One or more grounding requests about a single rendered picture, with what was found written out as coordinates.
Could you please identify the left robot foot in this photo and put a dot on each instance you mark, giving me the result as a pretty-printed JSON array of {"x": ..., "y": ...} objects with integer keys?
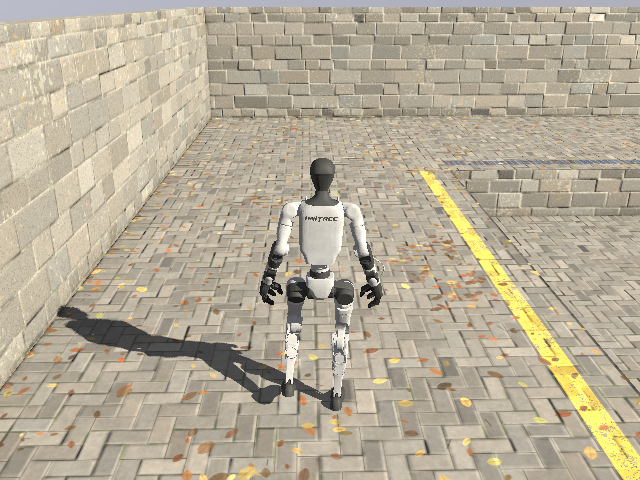
[{"x": 288, "y": 388}]

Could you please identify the robot right upper arm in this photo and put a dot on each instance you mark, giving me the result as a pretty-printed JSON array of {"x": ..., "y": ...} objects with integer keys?
[{"x": 352, "y": 212}]

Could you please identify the left robot forearm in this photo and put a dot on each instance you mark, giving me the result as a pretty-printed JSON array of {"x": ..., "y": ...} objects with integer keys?
[{"x": 272, "y": 266}]

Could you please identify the right robot forearm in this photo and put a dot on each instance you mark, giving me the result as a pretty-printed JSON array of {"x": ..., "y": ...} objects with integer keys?
[{"x": 369, "y": 268}]

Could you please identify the right robot hand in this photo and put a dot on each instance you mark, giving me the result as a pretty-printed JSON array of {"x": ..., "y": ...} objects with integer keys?
[{"x": 376, "y": 291}]

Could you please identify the left robot hand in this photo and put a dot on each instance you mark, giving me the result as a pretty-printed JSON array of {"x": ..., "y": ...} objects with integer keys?
[{"x": 264, "y": 289}]

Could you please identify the left robot thigh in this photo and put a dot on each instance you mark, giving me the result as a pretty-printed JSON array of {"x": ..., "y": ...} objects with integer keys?
[{"x": 296, "y": 291}]

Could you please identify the robot left upper arm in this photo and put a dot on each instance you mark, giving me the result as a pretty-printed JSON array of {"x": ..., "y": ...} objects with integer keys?
[{"x": 289, "y": 211}]

